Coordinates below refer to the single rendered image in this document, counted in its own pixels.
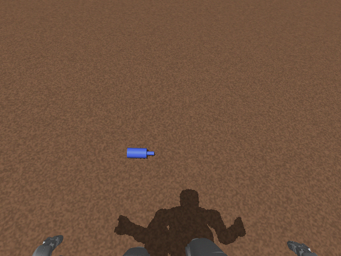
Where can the left robot hand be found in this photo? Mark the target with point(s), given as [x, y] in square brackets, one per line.
[48, 246]

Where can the bottle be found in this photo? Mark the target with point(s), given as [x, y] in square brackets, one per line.
[138, 152]

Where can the right robot hand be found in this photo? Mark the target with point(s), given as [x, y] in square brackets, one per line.
[300, 249]

